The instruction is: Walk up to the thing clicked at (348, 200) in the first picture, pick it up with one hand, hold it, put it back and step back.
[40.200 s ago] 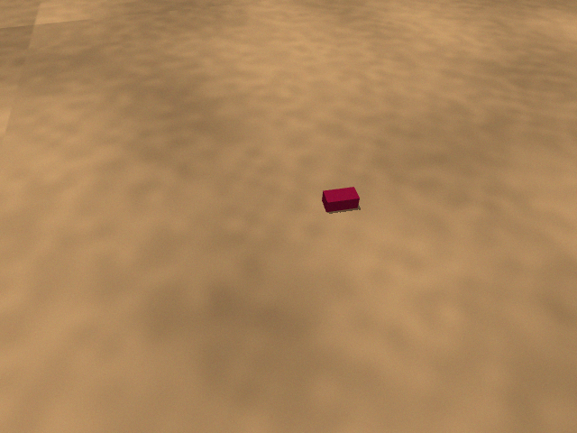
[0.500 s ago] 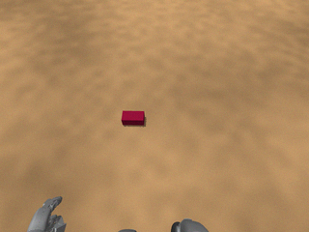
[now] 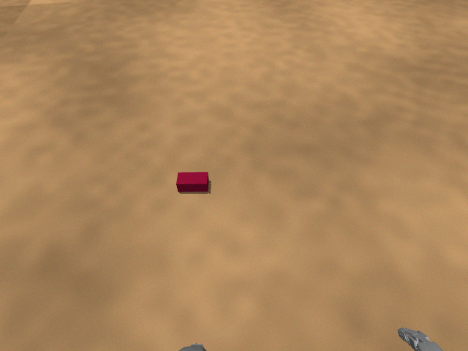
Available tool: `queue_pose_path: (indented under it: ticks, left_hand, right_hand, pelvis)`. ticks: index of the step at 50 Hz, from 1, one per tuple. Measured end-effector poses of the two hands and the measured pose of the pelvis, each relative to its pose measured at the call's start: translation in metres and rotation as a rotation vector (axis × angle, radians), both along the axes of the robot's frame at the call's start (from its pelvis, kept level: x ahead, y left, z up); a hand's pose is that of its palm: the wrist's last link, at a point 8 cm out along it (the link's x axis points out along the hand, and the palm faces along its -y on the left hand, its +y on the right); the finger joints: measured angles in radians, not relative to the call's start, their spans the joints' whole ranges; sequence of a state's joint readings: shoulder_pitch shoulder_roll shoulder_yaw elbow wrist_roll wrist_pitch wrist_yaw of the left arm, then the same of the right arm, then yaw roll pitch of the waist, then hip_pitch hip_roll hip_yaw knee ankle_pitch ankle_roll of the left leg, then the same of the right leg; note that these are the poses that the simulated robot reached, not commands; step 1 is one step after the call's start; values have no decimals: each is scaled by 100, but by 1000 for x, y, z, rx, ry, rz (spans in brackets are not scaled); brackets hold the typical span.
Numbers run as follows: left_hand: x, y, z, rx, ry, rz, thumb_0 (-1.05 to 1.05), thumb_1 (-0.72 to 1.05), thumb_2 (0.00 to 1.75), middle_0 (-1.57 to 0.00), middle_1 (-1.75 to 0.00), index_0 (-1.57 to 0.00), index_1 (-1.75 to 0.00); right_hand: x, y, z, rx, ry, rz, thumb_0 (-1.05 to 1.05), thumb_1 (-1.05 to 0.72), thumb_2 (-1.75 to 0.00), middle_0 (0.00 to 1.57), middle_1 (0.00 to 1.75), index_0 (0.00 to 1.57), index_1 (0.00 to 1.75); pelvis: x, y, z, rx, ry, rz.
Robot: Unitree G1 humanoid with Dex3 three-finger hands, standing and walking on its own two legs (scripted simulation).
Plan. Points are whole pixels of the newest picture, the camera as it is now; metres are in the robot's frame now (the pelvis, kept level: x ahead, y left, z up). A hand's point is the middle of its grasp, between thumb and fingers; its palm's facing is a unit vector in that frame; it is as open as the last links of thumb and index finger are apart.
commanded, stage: step back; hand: left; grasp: from above
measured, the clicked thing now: (193, 181) +1.06 +0.27 -0.72
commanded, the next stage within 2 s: stand in 0.86 s
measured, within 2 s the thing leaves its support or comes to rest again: neither
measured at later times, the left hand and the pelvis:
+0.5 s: hand out of the picture +0.09 +0.28 -0.13, palm faces +0.02 -0.92 -0.38, open 7.4 cm; pelvis +0.00 +0.00 +0.01, yaw +2 degrees
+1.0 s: hand out of the picture +0.12 +0.27 -0.14, palm faces +0.08 -0.94 -0.33, open 7.4 cm; pelvis +0.05 +0.01 +0.02, yaw +4 degrees
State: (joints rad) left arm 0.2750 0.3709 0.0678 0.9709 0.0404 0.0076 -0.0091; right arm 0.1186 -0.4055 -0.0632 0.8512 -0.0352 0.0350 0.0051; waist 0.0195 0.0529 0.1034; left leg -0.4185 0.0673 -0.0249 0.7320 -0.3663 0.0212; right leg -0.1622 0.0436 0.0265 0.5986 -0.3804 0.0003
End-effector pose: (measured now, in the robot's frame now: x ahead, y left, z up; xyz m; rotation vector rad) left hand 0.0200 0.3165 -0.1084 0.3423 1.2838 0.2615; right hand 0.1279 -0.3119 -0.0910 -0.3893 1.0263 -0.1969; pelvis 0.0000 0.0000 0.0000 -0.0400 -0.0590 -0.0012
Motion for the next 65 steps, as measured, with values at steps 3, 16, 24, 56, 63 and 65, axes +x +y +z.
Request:
queue_pose_path:
  ticks: [3,16,24,56,63,65]
  left_hand:
    - [-20,-5,11,11,10,15,1,90,90,-20,-30,-20,-30]
    - [9,19,7,2,-77,14,1,90,90,-20,-30,-20,-30]
    - [58,6,13,-10,-146,-44,1,90,90,-20,-30,-20,-30]
    - [96,-8,5,-77,-97,31,1,90,90,-20,-30,-20,-30]
    - [94,-10,13,-69,-107,22,0,90,90,-20,-30,-20,-30]
    - [91,-11,15,-64,-106,21,0,90,90,-20,-30,-20,-30]
  right_hand:
    - [-24,-2,-7,38,46,-30,0,-91,-90,20,30,20,30]
    - [-82,27,-17,60,176,-39,1,-91,-90,21,30,20,30]
    - [-88,3,-4,22,177,-73,0,-90,-90,21,30,21,30]
    - [48,40,3,54,90,22,0,-91,-90,21,30,21,30]
    - [56,39,9,65,58,29,0,-91,-90,21,30,21,30]
    - [53,37,9,69,59,28,0,-91,-90,21,30,20,30]
  pelvis:
    - [-3,-3,6,43,7,-25]
    - [-10,14,6,66,14,40]
    - [-1,0,10,50,18,38]
    - [52,11,21,39,22,64]
    - [47,8,25,41,11,64]
    - [45,7,26,41,8,64]
